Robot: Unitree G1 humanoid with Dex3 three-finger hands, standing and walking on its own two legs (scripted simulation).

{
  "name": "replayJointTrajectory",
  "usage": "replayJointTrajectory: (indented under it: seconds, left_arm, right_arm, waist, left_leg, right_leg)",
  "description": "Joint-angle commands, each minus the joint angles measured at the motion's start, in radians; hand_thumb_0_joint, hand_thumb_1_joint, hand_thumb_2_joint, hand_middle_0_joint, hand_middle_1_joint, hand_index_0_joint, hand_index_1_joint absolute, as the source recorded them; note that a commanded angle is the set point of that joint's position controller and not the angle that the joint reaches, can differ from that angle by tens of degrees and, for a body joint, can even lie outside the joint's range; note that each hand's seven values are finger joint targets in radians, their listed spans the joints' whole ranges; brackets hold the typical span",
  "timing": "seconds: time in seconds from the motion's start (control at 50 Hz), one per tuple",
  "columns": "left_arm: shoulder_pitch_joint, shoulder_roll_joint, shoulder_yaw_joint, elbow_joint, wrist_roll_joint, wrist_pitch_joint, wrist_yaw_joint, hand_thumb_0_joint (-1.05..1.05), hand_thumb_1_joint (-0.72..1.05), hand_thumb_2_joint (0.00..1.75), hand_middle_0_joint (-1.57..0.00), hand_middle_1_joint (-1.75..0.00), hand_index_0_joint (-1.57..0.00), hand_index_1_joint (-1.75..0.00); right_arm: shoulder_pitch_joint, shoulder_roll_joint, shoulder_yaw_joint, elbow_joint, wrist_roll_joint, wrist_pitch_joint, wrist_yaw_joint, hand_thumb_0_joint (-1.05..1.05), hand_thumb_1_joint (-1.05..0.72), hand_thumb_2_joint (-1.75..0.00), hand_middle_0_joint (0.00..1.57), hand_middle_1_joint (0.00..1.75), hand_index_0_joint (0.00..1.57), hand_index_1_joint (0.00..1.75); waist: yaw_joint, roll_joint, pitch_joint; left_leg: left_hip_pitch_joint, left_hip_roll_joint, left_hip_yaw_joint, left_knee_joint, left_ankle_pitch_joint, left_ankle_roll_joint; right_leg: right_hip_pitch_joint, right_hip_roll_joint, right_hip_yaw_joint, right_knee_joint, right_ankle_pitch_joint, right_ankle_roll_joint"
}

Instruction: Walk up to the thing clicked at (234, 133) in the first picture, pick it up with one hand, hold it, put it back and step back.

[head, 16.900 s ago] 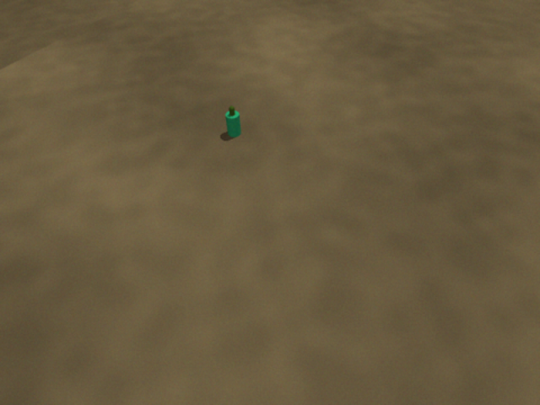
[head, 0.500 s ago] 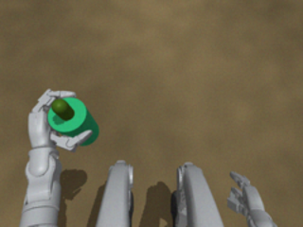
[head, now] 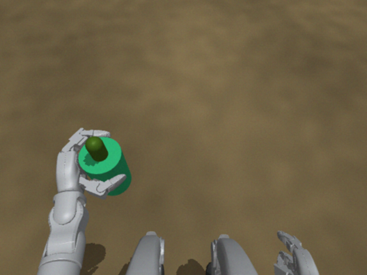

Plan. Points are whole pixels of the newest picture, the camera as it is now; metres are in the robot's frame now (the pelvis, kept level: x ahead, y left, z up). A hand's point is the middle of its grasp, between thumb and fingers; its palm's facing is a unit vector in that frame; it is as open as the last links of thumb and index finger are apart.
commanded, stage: lift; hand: left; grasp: from the side
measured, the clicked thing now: (105, 163) +0.34 +0.19 +0.02
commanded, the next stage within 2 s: hold in 0.86 s
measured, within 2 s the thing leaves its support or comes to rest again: neither
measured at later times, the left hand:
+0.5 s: hand (105, 149) +0.34 +0.17 +0.08, palm faces +0.17 -0.99 -0.03, open 11.1 cm
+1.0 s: hand (107, 138) +0.35 +0.16 +0.10, palm faces +0.17 -0.99 -0.03, open 11.1 cm
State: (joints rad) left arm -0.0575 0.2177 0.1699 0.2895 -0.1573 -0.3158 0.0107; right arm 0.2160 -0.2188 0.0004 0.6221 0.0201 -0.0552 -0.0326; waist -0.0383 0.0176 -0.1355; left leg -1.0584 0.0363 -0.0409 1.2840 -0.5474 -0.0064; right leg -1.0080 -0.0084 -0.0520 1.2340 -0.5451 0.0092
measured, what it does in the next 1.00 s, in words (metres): rises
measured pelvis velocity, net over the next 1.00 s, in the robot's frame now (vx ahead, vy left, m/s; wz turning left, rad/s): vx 0.03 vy -0.01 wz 0.01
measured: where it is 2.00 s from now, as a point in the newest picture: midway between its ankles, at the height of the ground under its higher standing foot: outside the picture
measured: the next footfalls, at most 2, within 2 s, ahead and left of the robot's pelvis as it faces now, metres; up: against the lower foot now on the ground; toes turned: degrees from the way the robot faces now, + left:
none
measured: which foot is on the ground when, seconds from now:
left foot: down 0.00-1.00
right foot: down 0.00-1.00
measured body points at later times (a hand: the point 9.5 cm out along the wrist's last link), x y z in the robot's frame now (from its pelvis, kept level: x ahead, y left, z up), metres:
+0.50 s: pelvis +0.01 -0.01 +0.04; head +0.08 +0.00 +0.49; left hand +0.32 +0.22 +0.08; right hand +0.15 -0.25 -0.07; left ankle +0.04 +0.12 -0.63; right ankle +0.03 -0.13 -0.63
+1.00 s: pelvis +0.03 -0.01 +0.06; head +0.08 +0.00 +0.51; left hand +0.34 +0.22 +0.10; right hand +0.15 -0.25 -0.05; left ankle +0.04 +0.12 -0.63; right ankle +0.03 -0.13 -0.63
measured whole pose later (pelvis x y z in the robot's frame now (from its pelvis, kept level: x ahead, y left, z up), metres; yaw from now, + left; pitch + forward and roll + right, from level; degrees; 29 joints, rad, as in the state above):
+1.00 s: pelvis +0.03 -0.01 +0.06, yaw +0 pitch +9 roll -1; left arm -0.09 0.18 0.14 0.40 -0.15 -0.34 0.02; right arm 0.23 -0.21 0.01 0.66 0.00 -0.01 -0.04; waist -0.03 0.01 -0.05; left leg -0.65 0.04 -0.02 0.93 -0.44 -0.02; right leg -0.62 0.00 -0.04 0.90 -0.45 0.00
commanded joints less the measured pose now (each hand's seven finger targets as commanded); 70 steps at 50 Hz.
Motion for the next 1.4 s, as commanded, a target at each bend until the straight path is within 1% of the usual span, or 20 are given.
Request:
replayJointTrajectory:
  seconds: [0.0, 0.06, 0.08, 0.12, 0.16, 0.4, 0.46, 0.5, 0.74, 0.78, 0.82, 0.86, 0.92, 0.94, 1.04, 1.08, 1.16, 1.2, 1.24, 1.38]
  left_arm:
    - [-0.235, 0.136, 0.052, -0.279, -0.015, -0.117, 0.005, 0.00, 0.00, 1.17, -1.19, -1.31, -1.21, -1.31]
    - [-0.288, 0.109, 0.014, -0.301, -0.017, -0.125, 0.001, 0.00, 0.00, 1.18, -1.19, -1.31, -1.20, -1.31]
    - [-0.278, 0.128, 0.039, -0.291, -0.012, -0.121, 0.010, 0.00, 0.00, 1.17, -1.18, -1.31, -1.20, -1.31]
    - [-0.246, 0.115, 0.033, -0.232, -0.010, -0.118, 0.010, 0.00, 0.00, 1.18, -1.18, -1.31, -1.20, -1.32]
    - [-0.314, 0.120, 0.025, -0.301, -0.012, -0.132, 0.014, 0.00, -0.01, 1.19, -1.17, -1.31, -1.19, -1.32]
    - [-0.287, 0.097, 0.020, -0.225, -0.017, -0.119, 0.012, 0.00, 0.01, 1.19, -1.14, -1.29, -1.16, -1.30]
    - [-0.291, 0.086, 0.006, -0.186, -0.007, -0.120, 0.012, 0.00, 0.01, 1.20, -1.16, -1.31, -1.17, -1.31]
    - [-0.321, 0.119, 0.038, -0.231, -0.008, -0.133, 0.017, 0.00, 0.03, 1.21, -1.17, -1.32, -1.18, -1.33]
    - [-0.334, 0.091, 0.008, -0.191, -0.013, -0.131, 0.009, 0.00, 0.01, 1.19, -1.15, -1.30, -1.16, -1.30]
    - [-0.349, 0.120, 0.033, -0.210, -0.009, -0.137, 0.013, 0.00, 0.03, 1.19, -1.15, -1.29, -1.16, -1.30]
    - [-0.306, 0.071, 0.012, -0.140, -0.011, -0.132, 0.011, 0.00, 0.07, 1.21, -1.17, -1.31, -1.18, -1.32]
    - [-0.353, 0.114, 0.034, -0.201, -0.011, -0.144, 0.012, 0.00, 0.07, 1.21, -1.17, -1.32, -1.19, -1.33]
    - [-0.364, 0.119, 0.029, -0.233, -0.013, -0.147, 0.011, 0.00, 0.06, 1.22, -1.20, -1.33, -1.21, -1.34]
    - [-0.309, 0.072, 0.001, -0.132, -0.011, -0.132, 0.006, 0.00, 0.05, 1.21, -1.18, -1.33, -1.20, -1.33]
    - [-0.370, 0.116, 0.025, -0.220, -0.005, -0.143, 0.018, 0.00, 0.01, 1.13, -1.18, -1.30, -1.19, -1.30]
    - [-0.320, 0.057, -0.004, -0.163, -0.013, -0.134, 0.017, 0.00, 0.04, 1.13, -1.17, -1.29, -1.18, -1.30]
    - [-0.382, 0.108, 0.017, -0.222, -0.003, -0.141, 0.022, 0.00, 0.01, 1.13, -1.19, -1.30, -1.20, -1.31]
    - [-0.341, 0.062, -0.006, -0.162, -0.005, -0.134, 0.021, 0.00, 0.02, 1.13, -1.19, -1.31, -1.20, -1.31]
    - [-0.343, 0.084, 0.014, -0.180, -0.006, -0.137, 0.026, 0.00, 0.02, 1.12, -1.19, -1.30, -1.20, -1.30]
    - [-0.344, 0.070, -0.013, -0.194, -0.001, -0.133, 0.019, 0.00, 0.06, 1.16, -1.19, -1.32, -1.20, -1.32]
  right_arm:
    - [0.008, -0.140, -0.050, -0.119, -0.005, -0.042, -0.009, 0.00, -0.91, -0.90, 0.20, 0.30, 0.20, 0.30]
    - [0.012, -0.135, -0.047, -0.105, -0.009, -0.041, -0.006, 0.00, -0.91, -0.90, 0.20, 0.30, 0.20, 0.30]
    - [0.023, -0.132, -0.047, -0.106, -0.010, -0.039, -0.009, 0.00, -0.91, -0.90, 0.20, 0.30, 0.20, 0.30]
    - [0.008, -0.131, -0.043, -0.104, -0.010, -0.037, -0.006, 0.00, -0.91, -0.90, 0.20, 0.30, 0.20, 0.30]
    - [0.011, -0.134, -0.044, -0.104, -0.012, -0.036, -0.006, 0.00, -0.91, -0.90, 0.20, 0.30, 0.20, 0.30]
    - [0.025, -0.121, -0.038, -0.088, -0.019, -0.022, -0.015, 0.00, -0.90, -0.90, 0.20, 0.30, 0.20, 0.30]
    - [0.006, -0.117, -0.037, -0.092, -0.019, -0.020, -0.012, 0.00, -0.90, -0.90, 0.20, 0.30, 0.20, 0.30]
    - [0.004, -0.123, -0.042, -0.094, -0.018, -0.018, -0.012, 0.00, -0.90, -0.90, 0.20, 0.30, 0.20, 0.30]
    - [0.012, -0.121, -0.039, -0.078, -0.022, -0.009, -0.014, 0.00, -0.91, -0.90, 0.20, 0.30, 0.20, 0.30]
    - [0.018, -0.122, -0.042, -0.072, -0.023, -0.007, -0.014, 0.00, -0.91, -0.90, 0.20, 0.30, 0.20, 0.30]
    - [0.003, -0.121, -0.040, -0.084, -0.021, -0.006, -0.009, 0.00, -0.91, -0.90, 0.20, 0.30, 0.20, 0.30]
    - [0.008, -0.129, -0.044, -0.080, -0.022, -0.002, -0.009, 0.00, -0.91, -0.90, 0.20, 0.30, 0.20, 0.30]
    - [0.012, -0.123, -0.041, -0.078, -0.021, -0.001, -0.012, 0.00, -0.91, -0.90, 0.20, 0.30, 0.20, 0.30]
    - [0.008, -0.119, -0.037, -0.080, -0.022, 0.000, -0.010, 0.00, -0.91, -0.90, 0.20, 0.30, 0.20, 0.30]
    - [0.010, -0.126, -0.044, -0.076, -0.022, 0.003, -0.009, 0.00, -0.92, -0.90, 0.20, 0.30, 0.20, 0.30]
    - [0.009, -0.121, -0.041, -0.078, -0.023, 0.003, -0.004, 0.00, -0.92, -0.90, 0.20, 0.30, 0.20, 0.30]
    - [0.001, -0.126, -0.046, -0.081, -0.021, 0.002, -0.005, 0.00, -0.92, -0.90, 0.20, 0.30, 0.20, 0.30]
    - [-0.006, -0.119, -0.042, -0.085, -0.021, 0.002, -0.003, 0.00, -0.92, -0.90, 0.20, 0.30, 0.20, 0.30]
    - [-0.007, -0.121, -0.043, -0.083, -0.021, 0.002, -0.004, 0.00, -0.92, -0.91, 0.20, 0.30, 0.20, 0.30]
    - [-0.011, -0.121, -0.042, -0.094, -0.020, 0.002, 0.000, 0.00, -0.92, -0.91, 0.20, 0.30, 0.20, 0.30]
  waist:
    - [0.006, 0.062, -0.348]
    - [-0.005, 0.090, -0.334]
    - [0.002, 0.066, -0.345]
    - [0.005, 0.056, -0.288]
    - [0.001, 0.081, -0.320]
    - [-0.003, 0.030, -0.287]
    - [-0.002, 0.021, -0.237]
    - [0.012, 0.048, -0.260]
    - [-0.007, 0.018, -0.242]
    - [0.007, 0.029, -0.252]
    - [0.003, 0.001, -0.214]
    - [0.009, 0.038, -0.263]
    - [0.012, 0.044, -0.260]
    - [-0.003, 0.000, -0.226]
    - [0.012, 0.054, -0.243]
    - [0.006, 0.008, -0.235]
    - [0.010, 0.042, -0.226]
    - [0.007, 0.023, -0.193]
    - [0.015, 0.022, -0.213]
    - [0.009, 0.017, -0.210]
  left_leg:
    - [0.339, -0.024, -0.008, -0.239, 0.242, 0.012]
    - [0.392, -0.018, -0.015, -0.278, 0.234, 0.005]
    - [0.393, -0.019, -0.016, -0.280, 0.251, 0.006]
    - [0.389, -0.020, -0.013, -0.310, 0.217, 0.006]
    - [0.428, -0.020, -0.011, -0.325, 0.222, 0.004]
    - [0.472, -0.028, 0.018, -0.366, 0.323, 0.014]
    - [0.465, -0.030, 0.022, -0.393, 0.276, 0.015]
    - [0.497, -0.029, 0.018, -0.415, 0.267, 0.009]
    - [0.544, -0.031, 0.034, -0.438, 0.352, 0.016]
    - [0.548, -0.032, 0.036, -0.444, 0.352, 0.015]
    - [0.545, -0.031, 0.031, -0.462, 0.332, 0.013]
    - [0.591, -0.029, 0.027, -0.466, 0.372, 0.008]
    - [0.606, -0.031, 0.034, -0.473, 0.389, 0.009]
    - [0.586, -0.030, 0.032, -0.470, 0.381, 0.013]
    - [0.626, -0.030, 0.035, -0.486, 0.410, 0.009]
    - [0.623, -0.025, 0.027, -0.494, 0.415, 0.009]
    - [0.641, -0.028, 0.032, -0.507, 0.409, 0.008]
    - [0.634, -0.026, 0.027, -0.520, 0.388, 0.005]
    - [0.643, -0.027, 0.029, -0.522, 0.388, 0.006]
    - [0.659, -0.026, 0.031, -0.530, 0.426, 0.007]
  right_leg:
    - [0.226, 0.023, 0.004, -0.205, 0.275, -0.028]
    - [0.221, 0.024, -0.001, -0.224, 0.263, -0.031]
    - [0.252, 0.025, -0.002, -0.235, 0.276, -0.029]
    - [0.252, 0.024, -0.001, -0.258, 0.247, -0.029]
    - [0.274, 0.023, 0.001, -0.272, 0.256, -0.029]
    - [0.421, 0.021, 0.019, -0.361, 0.379, -0.017]
    - [0.419, 0.018, 0.022, -0.384, 0.336, -0.015]
    - [0.427, 0.019, 0.017, -0.387, 0.316, -0.020]
    - [0.506, 0.016, 0.031, -0.435, 0.428, -0.010]
    - [0.526, 0.014, 0.032, -0.441, 0.426, -0.011]
    - [0.516, 0.019, 0.023, -0.446, 0.396, -0.013]
    - [0.524, 0.022, 0.022, -0.442, 0.419, -0.018]
    - [0.554, 0.019, 0.026, -0.453, 0.444, -0.015]
    - [0.544, 0.022, 0.025, -0.459, 0.442, -0.013]
    - [0.555, 0.020, 0.025, -0.466, 0.456, -0.016]
    - [0.563, 0.026, 0.017, -0.466, 0.453, -0.017]
    - [0.567, 0.022, 0.021, -0.480, 0.451, -0.015]
    - [0.560, 0.025, 0.015, -0.484, 0.426, -0.016]
    - [0.578, 0.024, 0.016, -0.492, 0.427, -0.015]
    - [0.600, 0.025, 0.017, -0.501, 0.466, -0.014]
